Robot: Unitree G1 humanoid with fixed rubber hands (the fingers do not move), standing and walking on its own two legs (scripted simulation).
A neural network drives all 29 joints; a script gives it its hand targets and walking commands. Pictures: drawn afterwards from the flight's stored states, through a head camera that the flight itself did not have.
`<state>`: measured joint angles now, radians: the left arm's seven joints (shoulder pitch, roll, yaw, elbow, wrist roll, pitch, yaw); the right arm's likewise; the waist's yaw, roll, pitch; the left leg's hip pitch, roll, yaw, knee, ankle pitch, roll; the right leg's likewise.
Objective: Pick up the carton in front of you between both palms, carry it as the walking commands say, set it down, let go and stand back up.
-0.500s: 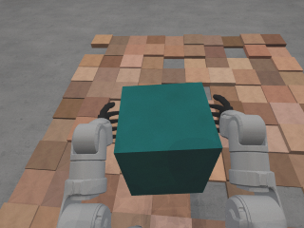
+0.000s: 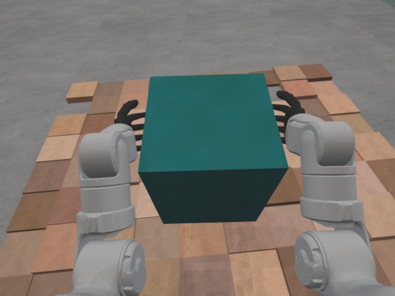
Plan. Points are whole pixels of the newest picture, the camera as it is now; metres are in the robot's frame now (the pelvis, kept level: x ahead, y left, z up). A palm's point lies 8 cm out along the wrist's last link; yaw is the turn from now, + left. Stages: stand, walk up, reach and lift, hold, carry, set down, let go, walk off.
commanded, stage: carry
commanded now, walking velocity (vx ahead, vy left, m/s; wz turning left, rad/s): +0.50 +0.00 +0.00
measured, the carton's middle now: (208, 156) +0.39 -0.03 +0.10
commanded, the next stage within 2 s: none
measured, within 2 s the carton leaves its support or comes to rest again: neither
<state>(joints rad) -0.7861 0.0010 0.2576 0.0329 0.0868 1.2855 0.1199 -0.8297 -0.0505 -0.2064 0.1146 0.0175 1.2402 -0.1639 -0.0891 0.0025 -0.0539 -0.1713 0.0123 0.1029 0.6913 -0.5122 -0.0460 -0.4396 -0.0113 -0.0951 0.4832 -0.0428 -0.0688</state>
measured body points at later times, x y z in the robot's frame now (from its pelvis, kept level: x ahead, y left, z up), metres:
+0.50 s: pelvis +0.32 +0.00 +0.00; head +0.38 +0.00 +0.45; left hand +0.71 +0.12 +0.08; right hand +0.68 -0.18 +0.08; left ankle +0.40 +0.06 -0.71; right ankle +0.19 -0.10 -0.60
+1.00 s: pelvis +0.62 -0.05 +0.03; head +0.63 -0.06 +0.48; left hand +0.98 +0.11 +0.19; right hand +1.01 -0.19 +0.20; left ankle +0.61 +0.06 -0.65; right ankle +0.62 -0.13 -0.71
